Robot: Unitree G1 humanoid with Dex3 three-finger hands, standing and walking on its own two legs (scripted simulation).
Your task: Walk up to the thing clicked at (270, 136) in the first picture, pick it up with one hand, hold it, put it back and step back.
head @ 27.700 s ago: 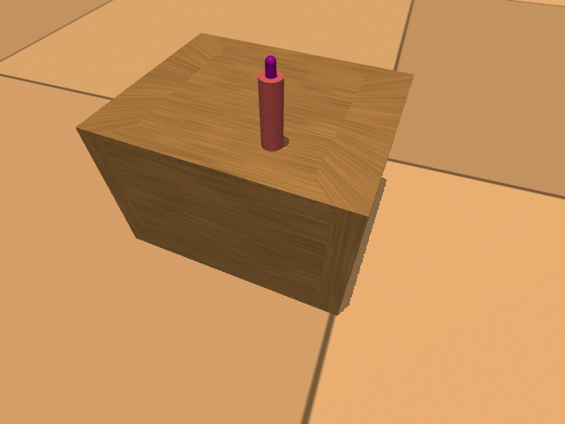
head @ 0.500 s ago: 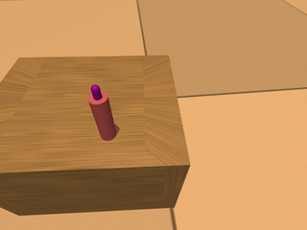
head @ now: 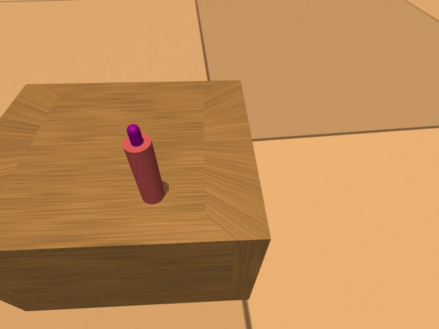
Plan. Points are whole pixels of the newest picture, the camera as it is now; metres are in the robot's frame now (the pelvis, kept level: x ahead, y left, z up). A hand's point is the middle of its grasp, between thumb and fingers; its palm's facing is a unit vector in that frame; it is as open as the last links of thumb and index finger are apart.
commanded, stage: stand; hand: left
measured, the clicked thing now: (144, 165) +0.51 +0.19 -0.05
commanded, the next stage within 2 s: step back in 0.62 s
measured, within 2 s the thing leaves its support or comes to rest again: neither
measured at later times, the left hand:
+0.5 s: hand out of the picture +0.07 +0.25 -0.16, palm faces -0.03 -0.94 -0.34, open 7.4 cm
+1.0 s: hand out of the picture +0.02 +0.24 -0.16, palm faces -0.05 -0.91 -0.42, open 7.4 cm
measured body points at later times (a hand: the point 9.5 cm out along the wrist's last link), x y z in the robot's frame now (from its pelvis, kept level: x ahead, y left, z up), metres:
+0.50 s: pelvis +0.01 +0.00 +0.00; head +0.02 +0.00 +0.45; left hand +0.07 +0.30 -0.14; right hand +0.07 -0.30 -0.13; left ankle +0.01 +0.13 -0.75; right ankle -0.03 -0.14 -0.75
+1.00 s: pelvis -0.07 -0.03 -0.02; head +0.00 -0.04 +0.42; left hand +0.02 +0.29 -0.13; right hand +0.06 -0.35 -0.15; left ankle -0.07 +0.11 -0.68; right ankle -0.03 -0.14 -0.75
